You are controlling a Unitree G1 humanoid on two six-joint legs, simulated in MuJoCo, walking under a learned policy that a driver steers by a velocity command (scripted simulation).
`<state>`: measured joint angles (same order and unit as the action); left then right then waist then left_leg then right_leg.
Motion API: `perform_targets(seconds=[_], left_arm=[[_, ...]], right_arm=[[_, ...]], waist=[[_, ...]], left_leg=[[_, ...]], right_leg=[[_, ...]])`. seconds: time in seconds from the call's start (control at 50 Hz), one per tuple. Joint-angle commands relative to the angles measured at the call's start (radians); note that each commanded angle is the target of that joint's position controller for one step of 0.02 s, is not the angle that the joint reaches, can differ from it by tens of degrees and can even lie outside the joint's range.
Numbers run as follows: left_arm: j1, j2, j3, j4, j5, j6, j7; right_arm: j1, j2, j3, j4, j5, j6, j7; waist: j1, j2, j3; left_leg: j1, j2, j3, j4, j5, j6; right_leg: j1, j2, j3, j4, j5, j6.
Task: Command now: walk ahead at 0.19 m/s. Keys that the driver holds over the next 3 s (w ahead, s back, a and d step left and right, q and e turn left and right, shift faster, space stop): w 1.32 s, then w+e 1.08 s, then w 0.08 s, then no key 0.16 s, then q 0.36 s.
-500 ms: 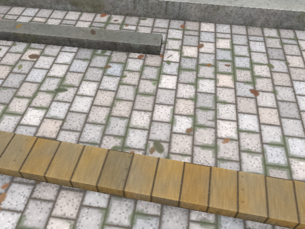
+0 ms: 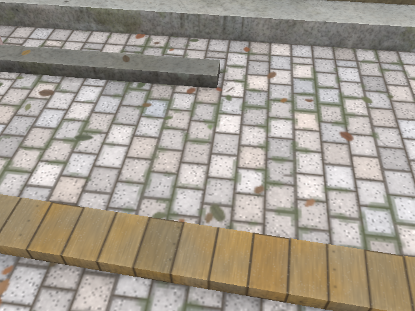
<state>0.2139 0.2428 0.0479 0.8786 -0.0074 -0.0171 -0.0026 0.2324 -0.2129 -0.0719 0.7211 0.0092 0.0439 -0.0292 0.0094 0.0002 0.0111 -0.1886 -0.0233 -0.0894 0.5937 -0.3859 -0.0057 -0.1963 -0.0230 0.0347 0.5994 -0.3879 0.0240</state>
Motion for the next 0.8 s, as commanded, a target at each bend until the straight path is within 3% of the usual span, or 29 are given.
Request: perform_targets(seconds=[0.02,0.08,0.1,0.12,0.14,0.16,0.18,0.2,0.22,0.24,0.26,0.3,0.34,0.38,0.42,0.46,0.48,0.5,0.52,0.54,0.56,0.58,0.6,0.62,0.66,0.74,0.8], left_arm=[[-0.005,0.075,0.014,-0.053,-0.019,-0.034,0.01],[-0.002,0.059,0.008,-0.071,-0.027,-0.092,-0.002],[0.027,0.072,0.013,-0.06,-0.027,-0.105,-0.011],[0.101,0.089,0.021,-0.029,-0.025,-0.114,-0.019],[0.237,0.12,0.037,0.025,-0.022,-0.122,-0.025],[0.421,0.234,0.075,0.081,-0.018,-0.126,-0.037],[0.412,0.216,0.063,0.065,0.001,-0.128,-0.044],[0.34,0.173,0.046,0.048,-0.003,-0.127,-0.036],[0.305,0.127,0.031,0.032,-0.005,-0.118,-0.026],[0.267,0.116,0.022,0.027,-0.008,-0.103,-0.016],[0.222,0.103,0.011,0.018,-0.004,-0.086,-0.009],[0.174,0.098,0.004,0.015,-0.006,-0.064,0.011],[0.18,0.127,0.008,0.027,-0.02,-0.058,0.027],[0.211,0.178,0.022,0.044,-0.034,-0.065,0.034],[0.216,0.187,0.029,0.05,-0.045,-0.063,0.032],[0.219,0.192,0.033,0.049,-0.027,-0.049,0.027],[0.218,0.182,0.031,0.039,-0.015,-0.048,0.026],[0.215,0.14,0.016,0.012,0.012,-0.049,0.025],[0.359,-0.01,-0.024,0.001,0.001,-0.068,0.011],[0.306,0.115,0.009,0.01,-0.032,-0.086,0.003],[0.17,0.164,0.023,-0.038,-0.048,-0.092,0.0],[0.103,0.145,0.018,-0.06,-0.036,-0.094,0.004],[0.092,0.132,0.021,-0.062,-0.015,-0.09,0.008],[0.116,0.12,0.023,-0.058,-0.007,-0.077,0.009],[0.139,0.091,0.019,-0.056,-0.006,-0.056,0.009],[0.001,0.085,0.015,-0.114,0.008,-0.047,0.01],[-0.053,0.07,0.007,-0.122,0.005,-0.044,0.0]], right_arm=[[0.036,-0.119,-0.028,-0.053,0.016,-0.033,-0.006],[0.063,-0.149,-0.03,-0.047,0.024,-0.077,-0.004],[0.036,-0.145,-0.028,-0.057,0.021,-0.087,-0.003],[-0.008,-0.134,-0.025,-0.081,0.018,-0.095,-0.001],[-0.072,-0.106,-0.019,-0.111,0.012,-0.102,0.0],[-0.148,-0.085,-0.013,-0.155,0.016,-0.123,-0.003],[-0.171,-0.106,-0.016,-0.168,0.031,-0.139,-0.005],[-0.186,-0.11,-0.018,-0.171,0.05,-0.145,0.003],[-0.187,-0.095,-0.01,-0.165,0.043,-0.144,0.013],[-0.177,-0.073,-0.003,-0.161,0.028,-0.142,0.02],[-0.152,-0.073,-0.007,-0.149,0.013,-0.131,0.024],[-0.167,-0.037,0.009,-0.155,0.003,-0.116,0.038],[-0.21,-0.007,0.02,-0.175,0.001,-0.117,0.045],[-0.229,-0.04,0.011,-0.186,0.01,-0.119,0.045],[-0.226,-0.088,-0.004,-0.191,0.016,-0.128,0.044],[-0.114,-0.133,-0.028,-0.159,0.011,-0.128,0.047],[0.025,-0.162,-0.044,-0.115,0.015,-0.127,0.044],[0.21,-0.221,-0.06,-0.074,0.007,-0.122,0.034],[0.263,-0.307,-0.063,-0.046,-0.007,-0.129,0.051],[0.224,-0.213,-0.041,-0.049,-0.002,-0.137,0.054],[0.128,-0.175,-0.025,-0.05,0.005,-0.141,0.052],[0.056,-0.165,-0.018,-0.054,0.002,-0.144,0.053],[0.009,-0.149,-0.013,-0.053,-0.007,-0.148,0.057],[-0.016,-0.131,-0.007,-0.047,-0.016,-0.154,0.056],[-0.017,-0.122,-0.004,-0.025,-0.009,-0.165,0.054],[0.041,-0.16,-0.011,0.019,-0.006,-0.164,0.041],[0.079,-0.167,-0.008,0.042,-0.004,-0.144,0.03]], waist=[[-0.013,0.099,0.106],[0.002,0.195,0.14],[0.023,0.177,0.123],[0.049,0.112,0.086],[0.091,-0.034,0.043],[0.163,-0.306,0.01],[0.152,-0.31,0.047],[0.109,-0.181,0.112],[0.088,-0.107,0.105],[0.065,-0.057,0.099],[0.043,-0.065,0.078],[0.033,-0.096,0.089],[0.035,-0.093,0.085],[0.034,-0.122,0.075],[0.02,-0.127,0.075],[-0.049,-0.126,-0.022],[-0.121,-0.109,-0.103],[-0.183,0.012,-0.233],[-0.092,0.337,-0.412],[-0.11,0.254,-0.322],[-0.097,0.182,-0.131],[-0.066,0.067,-0.068],[-0.032,0.04,-0.038],[0.004,0.062,-0.04],[0.025,0.079,-0.041],[0.005,0.042,0.025],[-0.02,0.051,0.036]], left_leg=[[-0.091,0.08,-0.155,-0.19,-0.332,0.124],[-0.073,0.196,-0.347,-0.229,-0.228,0.199],[-0.077,0.194,-0.33,-0.177,-0.094,0.193],[-0.113,0.137,-0.231,-0.071,0.043,0.158],[-0.248,0.014,-0.051,0.161,0.151,0.084],[-0.534,-0.096,0.083,0.535,0.173,0.009],[-0.766,-0.07,0.001,0.667,-0.243,0.022],[-0.881,0.005,-0.05,0.738,-0.218,0.048],[-0.926,0.047,-0.019,0.762,-0.152,0.056],[-0.908,0.093,-0.005,0.702,-0.062,0.055],[-0.803,0.121,0.008,0.619,0.042,0.045],[-0.592,0.099,0.078,0.411,0.207,0.01],[-0.375,0.046,0.131,0.194,0.314,-0.001],[-0.305,0.03,0.128,0.092,0.341,0.005],[-0.289,0.026,0.118,0.008,0.327,0.034],[-0.109,-0.019,0.156,-0.022,0.294,0.086],[0.084,-0.031,0.161,-0.032,0.304,0.117],[0.384,0.143,-0.047,-0.016,0.281,0.175],[0.59,0.408,-0.62,-0.233,-0.028,0.343],[0.503,0.393,-0.732,-0.355,-0.22,0.324],[0.347,0.365,-0.565,-0.363,-0.187,0.281],[0.197,0.328,-0.442,-0.377,-0.052,0.264],[0.091,0.286,-0.346,-0.391,0.073,0.249],[0.023,0.254,-0.278,-0.42,0.137,0.24],[-0.027,0.234,-0.19,-0.457,0.22,0.254],[-0.03,0.236,-0.116,-0.5,0.263,0.269],[0.003,0.231,-0.074,-0.496,0.229,0.252]], right_leg=[[-0.167,0.047,-0.05,0.007,-0.214,-0.057],[-0.246,0.047,-0.05,0.103,-0.097,-0.092],[-0.215,0.039,-0.035,0.076,-0.039,-0.111],[-0.124,0.031,-0.011,0.036,0.058,-0.123],[0.047,-0.01,0.105,-0.043,0.122,-0.156],[0.289,-0.18,0.465,-0.224,0.193,-0.281],[0.349,-0.354,0.724,-0.339,0.303,-0.386],[0.37,-0.373,0.673,-0.299,0.297,-0.375],[0.384,-0.351,0.568,-0.271,0.351,-0.34],[0.345,-0.332,0.475,-0.277,0.381,-0.295],[0.267,-0.285,0.374,-0.319,0.378,-0.25],[0.092,-0.187,0.197,-0.391,0.41,-0.199],[-0.021,-0.13,0.093,-0.438,0.409,-0.171],[0.02,-0.162,0.091,-0.455,0.409,-0.172],[0.106,-0.201,0.096,-0.409,0.504,-0.165],[0.148,-0.189,0.052,-0.211,0.811,-0.146],[0.092,-0.15,0.024,-0.02,0.883,-0.124],[-0.132,-0.093,-0.007,0.308,0.611,-0.092],[-0.405,0.086,0.053,0.649,-0.15,-0.052],[-0.511,0.044,0.131,0.756,-0.149,-0.067],[-0.578,-0.011,0.087,0.757,-0.06,-0.083],[-0.534,-0.061,0.068,0.71,0.034,-0.088],[-0.483,-0.091,0.066,0.648,0.089,-0.084],[-0.415,-0.116,0.078,0.617,0.126,-0.082],[-0.38,-0.118,0.056,0.564,0.146,-0.067],[-0.492,-0.127,0.042,0.375,0.292,-0.024],[-0.509,-0.111,0.012,0.29,0.381,-0.009]])
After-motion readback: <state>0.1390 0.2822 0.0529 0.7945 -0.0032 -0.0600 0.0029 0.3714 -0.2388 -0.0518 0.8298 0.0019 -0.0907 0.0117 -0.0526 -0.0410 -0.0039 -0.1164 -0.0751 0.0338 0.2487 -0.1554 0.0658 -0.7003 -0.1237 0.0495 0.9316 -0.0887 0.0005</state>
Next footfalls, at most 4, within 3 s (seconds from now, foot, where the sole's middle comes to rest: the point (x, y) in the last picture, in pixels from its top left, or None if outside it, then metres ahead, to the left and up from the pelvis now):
0.50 left None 0.33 0.12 -0.76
0.80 right None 0.47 -0.15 -0.70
1.00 right None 0.46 -0.13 -0.76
1.36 left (184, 230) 0.79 0.12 -0.70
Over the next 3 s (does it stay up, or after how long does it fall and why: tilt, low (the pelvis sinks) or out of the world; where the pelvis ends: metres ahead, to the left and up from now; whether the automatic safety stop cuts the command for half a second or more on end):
stays up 1.24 -0.31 0.01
